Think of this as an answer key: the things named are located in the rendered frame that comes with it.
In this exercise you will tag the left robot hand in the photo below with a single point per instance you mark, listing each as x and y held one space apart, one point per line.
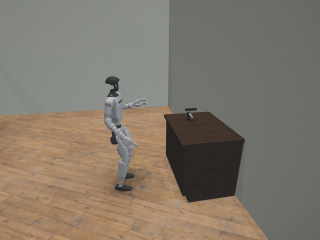
137 103

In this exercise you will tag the robot right upper arm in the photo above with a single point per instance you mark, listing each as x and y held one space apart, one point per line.
109 103

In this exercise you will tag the left robot forearm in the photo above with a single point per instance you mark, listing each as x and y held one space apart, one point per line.
127 106

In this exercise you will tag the right robot hand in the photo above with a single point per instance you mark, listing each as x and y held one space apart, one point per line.
126 141

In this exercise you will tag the counter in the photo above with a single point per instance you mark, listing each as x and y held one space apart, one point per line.
204 155

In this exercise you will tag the right robot forearm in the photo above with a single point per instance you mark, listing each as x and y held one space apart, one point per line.
114 128

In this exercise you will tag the robot right foot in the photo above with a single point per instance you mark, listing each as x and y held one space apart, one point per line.
123 188

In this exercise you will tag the left robot thigh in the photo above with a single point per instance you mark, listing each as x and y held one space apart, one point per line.
127 134

